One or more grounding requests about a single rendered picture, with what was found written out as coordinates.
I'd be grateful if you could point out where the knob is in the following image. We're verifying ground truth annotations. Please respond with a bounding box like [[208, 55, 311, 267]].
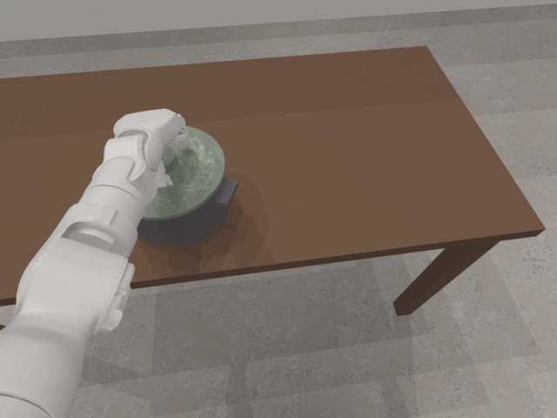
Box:
[[162, 145, 178, 173]]

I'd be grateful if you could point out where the robot left hand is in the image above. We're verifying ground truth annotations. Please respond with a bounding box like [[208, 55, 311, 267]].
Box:
[[113, 109, 191, 188]]

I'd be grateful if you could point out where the lid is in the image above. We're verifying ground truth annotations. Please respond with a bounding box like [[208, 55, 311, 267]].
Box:
[[142, 126, 225, 220]]

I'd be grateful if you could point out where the pot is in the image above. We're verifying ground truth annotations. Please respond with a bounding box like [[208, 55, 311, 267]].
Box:
[[138, 176, 238, 246]]

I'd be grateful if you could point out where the robot left upper arm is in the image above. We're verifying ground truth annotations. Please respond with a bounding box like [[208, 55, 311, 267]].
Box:
[[0, 237, 135, 418]]

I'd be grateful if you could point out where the robot left forearm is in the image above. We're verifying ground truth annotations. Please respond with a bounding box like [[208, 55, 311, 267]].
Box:
[[16, 125, 164, 314]]

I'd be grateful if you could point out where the table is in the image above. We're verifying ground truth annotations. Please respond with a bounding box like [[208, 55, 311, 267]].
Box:
[[0, 46, 546, 330]]

